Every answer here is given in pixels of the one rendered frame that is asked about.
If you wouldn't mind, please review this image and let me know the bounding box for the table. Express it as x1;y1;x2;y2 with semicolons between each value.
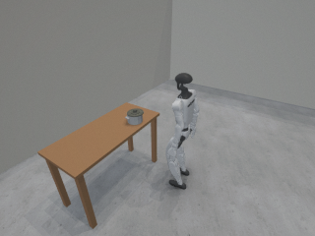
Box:
37;102;160;229

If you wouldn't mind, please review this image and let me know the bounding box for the robot left foot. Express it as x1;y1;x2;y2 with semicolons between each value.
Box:
169;179;187;190

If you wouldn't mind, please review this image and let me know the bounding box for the robot left hand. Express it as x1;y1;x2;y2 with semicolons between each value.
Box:
166;148;177;162

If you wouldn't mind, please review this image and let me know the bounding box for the pot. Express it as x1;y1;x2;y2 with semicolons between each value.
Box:
125;115;143;125

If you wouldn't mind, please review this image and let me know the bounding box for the robot right hand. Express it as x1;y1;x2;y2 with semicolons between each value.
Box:
189;125;196;138

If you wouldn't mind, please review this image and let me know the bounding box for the lid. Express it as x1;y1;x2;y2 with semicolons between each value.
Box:
127;108;144;117

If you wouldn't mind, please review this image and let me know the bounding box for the left robot thigh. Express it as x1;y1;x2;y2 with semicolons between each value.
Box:
165;137;183;166

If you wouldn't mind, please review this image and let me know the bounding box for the robot right upper arm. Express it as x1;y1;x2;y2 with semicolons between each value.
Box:
189;89;200;114

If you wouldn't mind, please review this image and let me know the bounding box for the robot left upper arm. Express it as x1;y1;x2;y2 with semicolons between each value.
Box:
171;99;185;131

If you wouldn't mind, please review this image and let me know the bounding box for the left robot forearm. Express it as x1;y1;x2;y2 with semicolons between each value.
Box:
171;125;183;149

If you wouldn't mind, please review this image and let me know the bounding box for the right robot forearm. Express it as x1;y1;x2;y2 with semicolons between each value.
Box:
190;111;200;127

